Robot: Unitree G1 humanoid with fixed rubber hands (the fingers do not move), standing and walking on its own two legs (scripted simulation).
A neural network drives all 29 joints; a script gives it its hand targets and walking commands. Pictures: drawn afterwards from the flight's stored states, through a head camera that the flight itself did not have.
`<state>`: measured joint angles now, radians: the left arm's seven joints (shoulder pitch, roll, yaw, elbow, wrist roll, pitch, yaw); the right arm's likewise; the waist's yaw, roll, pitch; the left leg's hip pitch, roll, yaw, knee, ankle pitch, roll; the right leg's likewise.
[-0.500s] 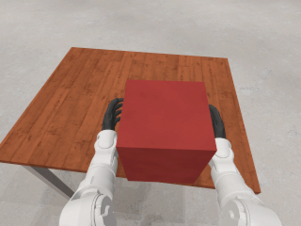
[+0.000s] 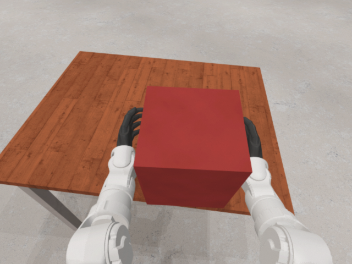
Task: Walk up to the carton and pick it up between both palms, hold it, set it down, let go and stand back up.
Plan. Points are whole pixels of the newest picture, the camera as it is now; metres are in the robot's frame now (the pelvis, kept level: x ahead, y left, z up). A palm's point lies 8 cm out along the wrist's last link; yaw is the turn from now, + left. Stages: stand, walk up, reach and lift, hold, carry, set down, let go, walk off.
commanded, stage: reach and lift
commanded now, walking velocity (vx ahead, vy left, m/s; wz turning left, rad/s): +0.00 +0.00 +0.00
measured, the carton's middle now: (188, 152) +0.39 +0.01 +0.02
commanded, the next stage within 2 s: none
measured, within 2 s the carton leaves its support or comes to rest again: neither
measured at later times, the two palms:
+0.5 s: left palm (120, 117) +0.38 +0.16 +0.15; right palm (264, 137) +0.36 -0.14 +0.12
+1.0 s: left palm (116, 110) +0.37 +0.16 +0.18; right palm (270, 135) +0.35 -0.14 +0.15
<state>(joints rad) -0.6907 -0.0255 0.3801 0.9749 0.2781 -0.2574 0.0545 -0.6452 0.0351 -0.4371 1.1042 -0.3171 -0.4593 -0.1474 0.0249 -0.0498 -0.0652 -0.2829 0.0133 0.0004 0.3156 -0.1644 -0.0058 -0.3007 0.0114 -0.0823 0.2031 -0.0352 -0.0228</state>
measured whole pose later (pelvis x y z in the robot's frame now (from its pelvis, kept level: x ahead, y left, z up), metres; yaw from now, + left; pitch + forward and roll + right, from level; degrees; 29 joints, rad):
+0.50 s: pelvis +0.00 +0.01 +0.00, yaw +1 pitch -4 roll -1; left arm -0.65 -0.04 0.28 0.44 0.25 0.34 0.03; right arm -0.59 -0.03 -0.08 0.70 0.09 0.02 -0.18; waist -0.05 -0.06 0.03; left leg -0.06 0.00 -0.01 0.32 -0.19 0.01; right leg -0.07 0.00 -0.09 0.20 -0.07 -0.01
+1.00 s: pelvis -0.01 +0.02 +0.00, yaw +1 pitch -7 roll -1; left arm -0.68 -0.05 0.27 0.26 0.29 0.62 0.03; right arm -0.62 -0.03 -0.10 0.58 0.13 0.24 -0.15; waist -0.08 -0.05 0.05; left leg -0.03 0.00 -0.01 0.37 -0.21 0.02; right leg -0.04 -0.01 -0.09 0.25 -0.09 0.00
